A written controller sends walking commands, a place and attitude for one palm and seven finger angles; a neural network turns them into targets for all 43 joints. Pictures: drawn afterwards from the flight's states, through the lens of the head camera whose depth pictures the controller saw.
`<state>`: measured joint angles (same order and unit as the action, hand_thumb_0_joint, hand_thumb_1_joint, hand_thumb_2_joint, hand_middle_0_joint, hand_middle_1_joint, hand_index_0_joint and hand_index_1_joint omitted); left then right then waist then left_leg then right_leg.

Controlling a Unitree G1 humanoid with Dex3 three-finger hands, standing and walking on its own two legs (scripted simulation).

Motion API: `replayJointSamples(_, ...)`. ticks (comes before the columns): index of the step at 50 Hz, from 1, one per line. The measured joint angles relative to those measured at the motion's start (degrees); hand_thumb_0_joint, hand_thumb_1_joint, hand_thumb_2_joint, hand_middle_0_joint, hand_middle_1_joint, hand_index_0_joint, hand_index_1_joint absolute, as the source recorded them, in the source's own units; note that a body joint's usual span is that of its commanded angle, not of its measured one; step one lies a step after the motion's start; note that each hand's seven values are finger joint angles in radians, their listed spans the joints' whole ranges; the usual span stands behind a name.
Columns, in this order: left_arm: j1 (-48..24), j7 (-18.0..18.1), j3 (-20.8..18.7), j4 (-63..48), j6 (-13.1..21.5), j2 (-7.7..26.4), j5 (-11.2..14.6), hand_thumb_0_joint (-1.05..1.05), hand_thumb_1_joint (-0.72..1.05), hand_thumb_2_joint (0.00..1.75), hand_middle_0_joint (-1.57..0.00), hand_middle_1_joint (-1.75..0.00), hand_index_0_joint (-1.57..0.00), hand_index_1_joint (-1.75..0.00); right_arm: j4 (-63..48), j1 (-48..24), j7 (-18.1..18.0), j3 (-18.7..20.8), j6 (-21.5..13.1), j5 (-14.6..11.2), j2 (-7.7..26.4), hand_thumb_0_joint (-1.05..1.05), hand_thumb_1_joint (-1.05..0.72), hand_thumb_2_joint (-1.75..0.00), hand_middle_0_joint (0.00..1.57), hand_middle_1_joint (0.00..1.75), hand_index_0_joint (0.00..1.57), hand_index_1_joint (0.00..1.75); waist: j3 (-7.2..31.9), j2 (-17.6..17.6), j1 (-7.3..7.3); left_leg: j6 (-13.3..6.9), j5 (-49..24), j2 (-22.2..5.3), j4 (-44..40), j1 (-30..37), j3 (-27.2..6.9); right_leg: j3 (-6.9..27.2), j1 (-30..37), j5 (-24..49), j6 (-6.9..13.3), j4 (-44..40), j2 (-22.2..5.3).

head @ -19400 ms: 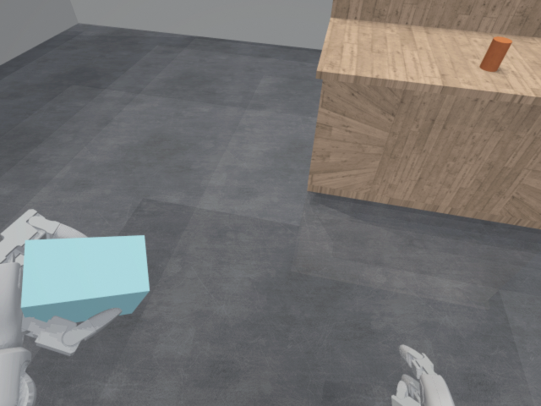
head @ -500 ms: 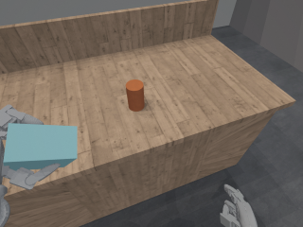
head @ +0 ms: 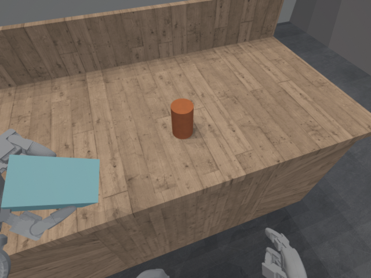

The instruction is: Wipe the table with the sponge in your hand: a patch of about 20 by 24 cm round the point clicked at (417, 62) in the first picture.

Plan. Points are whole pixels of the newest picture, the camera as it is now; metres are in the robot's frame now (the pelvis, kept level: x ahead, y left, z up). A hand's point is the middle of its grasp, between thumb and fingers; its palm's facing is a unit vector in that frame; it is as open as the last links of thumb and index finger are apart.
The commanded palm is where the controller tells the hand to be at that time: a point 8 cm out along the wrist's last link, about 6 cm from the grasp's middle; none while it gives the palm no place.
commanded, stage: come to a stop and stand still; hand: left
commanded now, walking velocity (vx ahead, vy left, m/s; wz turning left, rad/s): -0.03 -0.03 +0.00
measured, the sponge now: (65, 185) +0.22 +0.21 +0.16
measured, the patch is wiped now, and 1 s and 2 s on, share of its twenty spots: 0.00 0.00 0.00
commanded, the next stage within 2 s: look again from close up in 1.50 s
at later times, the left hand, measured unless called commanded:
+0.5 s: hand (3, 187) +0.21 +0.29 +0.17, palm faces +0.38 -0.84 -0.40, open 10.5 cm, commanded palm +0.17 +0.32 +0.19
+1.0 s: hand (15, 184) +0.23 +0.29 +0.15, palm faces +0.24 -0.85 -0.47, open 10.5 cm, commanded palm +0.17 +0.32 +0.19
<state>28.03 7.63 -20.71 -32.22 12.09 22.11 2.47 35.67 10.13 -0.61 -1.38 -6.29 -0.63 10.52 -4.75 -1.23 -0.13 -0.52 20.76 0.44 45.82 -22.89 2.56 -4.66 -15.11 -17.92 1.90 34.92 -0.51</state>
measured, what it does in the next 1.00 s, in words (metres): shifts its weight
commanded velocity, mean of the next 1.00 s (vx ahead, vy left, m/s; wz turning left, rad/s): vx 0.00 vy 0.00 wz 0.00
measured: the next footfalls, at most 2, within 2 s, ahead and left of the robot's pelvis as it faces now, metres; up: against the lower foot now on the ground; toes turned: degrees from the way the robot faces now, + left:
none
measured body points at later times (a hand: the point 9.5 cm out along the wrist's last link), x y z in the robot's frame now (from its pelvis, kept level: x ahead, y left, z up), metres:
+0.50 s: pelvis +0.00 +0.04 +0.01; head +0.01 +0.06 +0.46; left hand +0.18 +0.33 +0.20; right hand +0.18 -0.17 -0.06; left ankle +0.05 +0.13 -0.73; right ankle +0.01 -0.10 -0.73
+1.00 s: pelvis -0.01 +0.05 +0.01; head +0.03 +0.09 +0.46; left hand +0.21 +0.34 +0.18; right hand +0.13 -0.18 -0.06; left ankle +0.05 +0.13 -0.73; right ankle +0.01 -0.10 -0.73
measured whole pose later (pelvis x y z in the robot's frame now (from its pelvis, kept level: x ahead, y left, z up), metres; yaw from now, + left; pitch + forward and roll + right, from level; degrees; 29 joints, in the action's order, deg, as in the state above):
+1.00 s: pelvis -0.01 +0.05 +0.01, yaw -3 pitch -2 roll -1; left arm 25.3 3.0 -21.9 -25.7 14.6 26.3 0.4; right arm 31.9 15.0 -1.5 -1.3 -8.2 -0.8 9.9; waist -6.0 3.9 -0.5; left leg -3.2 11.1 -0.4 29.1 -16.8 5.2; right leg -0.6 -13.1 -12.3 -1.7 26.8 -2.0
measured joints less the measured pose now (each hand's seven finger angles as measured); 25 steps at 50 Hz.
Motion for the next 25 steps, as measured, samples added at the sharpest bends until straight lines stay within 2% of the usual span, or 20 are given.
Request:
replayJointSamples(2,2.0,-0.1,-0.3,0.0,-0.2,-0.6,0.4,-0.01,-0.55,1.03,-0.69,-1.33,-0.72,-1.30,0.6,0.8,0.0,-0.1,0.7,-0.2,0.1,0.02,-0.90,-0.89,0.20,0.30,0.20,0.30,0.9,1.7,-0.84,0.3,0.7,0.3,-0.5,0.6,0.5,1.6,0.6,0.7,-0.4,-1.9,-0.7)
replayJointSamples(4,2.7,0.1,-0.7,1.3,-0.5,-1.0,0.3,-0.01,-0.55,1.03,-0.69,-1.33,-0.72,-1.30,0.7,1.6,-0.6,-0.4,0.8,0.0,0.6,0.02,-0.90,-0.89,0.20,0.30,0.20,0.30,1.4,2.7,-1.11,0.2,-4.2,-0.2,-8.8,3.9,0.6,2.4,1.3,1.2,-1.2,-2.9,-1.2)
replayJointSamples(5,2.5,0.3,-0.6,2.1,-0.8,-1.2,0.2,-0.01,-0.55,1.03,-0.69,-1.33,-0.72,-1.30,0.5,2.0,-1.1,-0.3,0.6,0.2,1.2,0.02,-0.90,-0.89,0.20,0.30,0.20,0.30,1.5,2.0,-1.11,-0.1,-9.0,-1.0,-13.2,5.8,0.1,2.3,1.5,1.0,-1.6,-2.8,-0.8)
replayJointSamples(6,1.6,0.4,-0.3,3.0,-1.2,-1.3,-0.1,-0.01,-0.55,1.03,-0.69,-1.33,-0.72,-1.30,0.6,2.1,-1.5,0.1,0.3,0.2,1.6,0.02,-0.90,-0.89,0.20,0.30,0.20,0.30,1.4,1.6,-1.08,0.2,-9.3,-1.3,-14.9,6.9,-0.2,2.1,1.5,0.6,-2.0,-2.1,-0.6)
replayJointSamples(9,-2.2,0.8,0.9,5.9,-3.1,-1.5,-0.9,-0.01,-0.55,1.03,-0.69,-1.33,-0.72,-1.30,1.5,1.2,-2.3,1.0,0.4,0.2,1.5,0.02,-0.90,-0.89,0.20,0.30,0.20,0.30,0.7,2.8,-1.99,-0.8,-7.1,-0.5,-14.1,7.6,0.7,3.0,2.2,0.6,-2.9,-2.0,-1.5)
replayJointSamples(12,-4.1,0.9,1.9,5.4,-4.2,-2.1,-1.3,-0.01,-0.55,1.03,-0.69,-1.33,-0.72,-1.30,0.8,0.3,-2.5,0.6,-0.3,0.4,1.3,0.02,-0.90,-0.89,0.20,0.30,0.20,0.30,0.5,2.7,-1.62,-1.4,-7.3,-0.7,-14.5,7.4,0.4,2.6,3.2,2.3,-3.3,-4.7,-1.2)
replayJointSamples(18,-2.0,0.8,1.9,-0.3,-2.1,-0.6,-0.9,-0.01,-0.55,1.03,-0.69,-1.33,-0.72,-1.30,-1.4,-1.0,-1.9,-0.5,-1.6,0.7,-0.3,0.02,-0.90,-0.89,0.20,0.30,0.20,0.30,0.5,2.8,-0.79,-1.5,-9.3,-1.1,-16.8,6.8,0.1,2.4,3.8,5.6,-3.4,-9.5,-0.6)
replayJointSamples(22,0.0,0.6,0.9,0.1,-1.6,0.4,-0.5,-0.01,-0.55,1.03,-0.69,-1.33,-0.72,-1.30,-1.8,-0.8,-2.0,-1.0,-1.1,0.7,-0.9,0.02,-0.90,-0.89,0.20,0.30,0.20,0.30,1.4,2.2,-1.05,-1.6,-10.1,-1.1,-18.0,6.8,0.2,2.4,4.1,6.7,-3.6,-11.4,-0.6)
replayJointSamples(25,0.0,0.6,0.7,2.5,-2.4,-0.2,-0.4,-0.01,-0.55,1.03,-0.69,-1.33,-0.72,-1.30,-1.3,-0.4,-2.2,-1.2,-0.7,0.7,-0.8,0.02,-0.90,-0.89,0.20,0.30,0.20,0.30,1.9,1.6,-1.64,-1.6,-10.5,-1.1,-18.7,7.1,0.1,2.3,4.5,7.3,-3.6,-12.3,-0.5)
